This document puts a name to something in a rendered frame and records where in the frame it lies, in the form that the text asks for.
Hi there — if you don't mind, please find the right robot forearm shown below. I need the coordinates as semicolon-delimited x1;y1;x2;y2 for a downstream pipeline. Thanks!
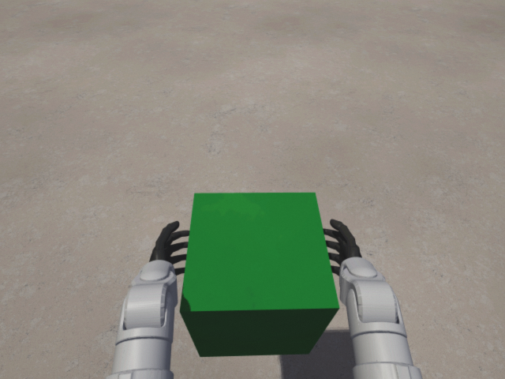
339;257;423;379

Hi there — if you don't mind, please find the robot left hand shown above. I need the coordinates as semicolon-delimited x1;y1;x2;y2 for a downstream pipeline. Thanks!
149;221;189;276

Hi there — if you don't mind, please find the carton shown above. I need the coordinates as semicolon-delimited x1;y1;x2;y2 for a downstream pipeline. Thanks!
180;193;339;357

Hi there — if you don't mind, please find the left robot forearm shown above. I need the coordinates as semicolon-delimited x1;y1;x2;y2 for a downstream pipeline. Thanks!
105;260;178;379

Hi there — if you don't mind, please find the robot right hand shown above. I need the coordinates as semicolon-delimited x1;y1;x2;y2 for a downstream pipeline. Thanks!
323;219;362;276

